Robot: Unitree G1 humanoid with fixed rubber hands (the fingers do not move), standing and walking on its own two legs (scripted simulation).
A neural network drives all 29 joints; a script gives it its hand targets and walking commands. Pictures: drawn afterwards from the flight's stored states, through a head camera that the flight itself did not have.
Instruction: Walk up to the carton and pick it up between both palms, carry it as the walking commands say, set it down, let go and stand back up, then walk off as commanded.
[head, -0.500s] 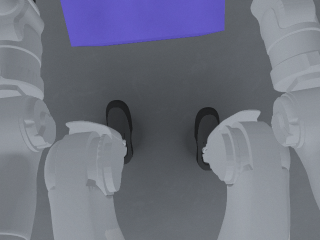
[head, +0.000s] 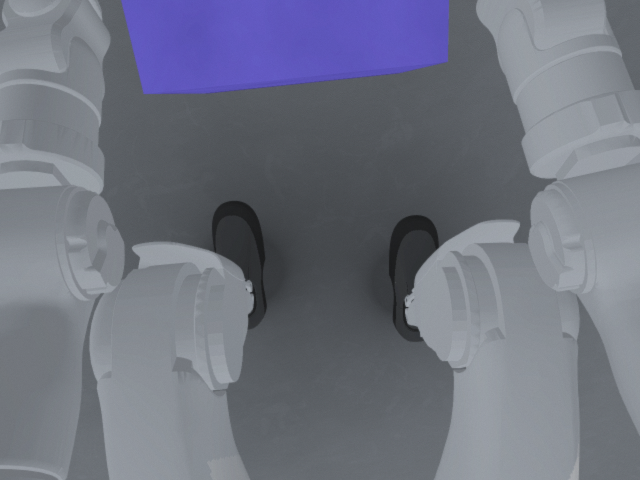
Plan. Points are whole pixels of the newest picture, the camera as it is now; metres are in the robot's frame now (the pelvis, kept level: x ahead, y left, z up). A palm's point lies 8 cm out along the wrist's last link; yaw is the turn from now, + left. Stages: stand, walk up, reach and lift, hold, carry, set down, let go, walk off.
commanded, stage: reach and lift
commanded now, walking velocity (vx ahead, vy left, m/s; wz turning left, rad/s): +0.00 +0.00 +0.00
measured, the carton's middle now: out of the picture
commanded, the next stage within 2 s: none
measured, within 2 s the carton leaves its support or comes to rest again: leaves its support in 0.94 s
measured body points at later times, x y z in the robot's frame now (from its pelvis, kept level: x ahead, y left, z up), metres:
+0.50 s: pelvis +0.00 +0.00 +0.00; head +0.39 +0.00 +0.21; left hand +0.56 +0.22 -0.21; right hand +0.57 -0.13 -0.20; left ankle +0.14 +0.14 -0.34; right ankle +0.11 -0.12 -0.34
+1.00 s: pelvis +0.00 +0.00 +0.00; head +0.38 +0.01 +0.22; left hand +0.57 +0.22 -0.18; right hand +0.58 -0.13 -0.19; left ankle +0.14 +0.14 -0.34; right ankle +0.11 -0.12 -0.34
